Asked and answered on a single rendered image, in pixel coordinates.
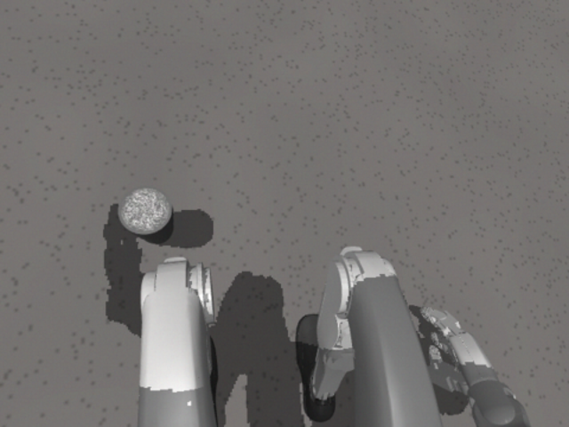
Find right robot arm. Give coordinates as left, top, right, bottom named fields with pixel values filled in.
left=467, top=380, right=531, bottom=427

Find right robot foot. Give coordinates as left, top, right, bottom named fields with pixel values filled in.
left=296, top=314, right=335, bottom=423

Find right robot hand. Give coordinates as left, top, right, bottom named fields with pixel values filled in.
left=421, top=307, right=499, bottom=396

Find cup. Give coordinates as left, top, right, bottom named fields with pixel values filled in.
left=118, top=186, right=173, bottom=244

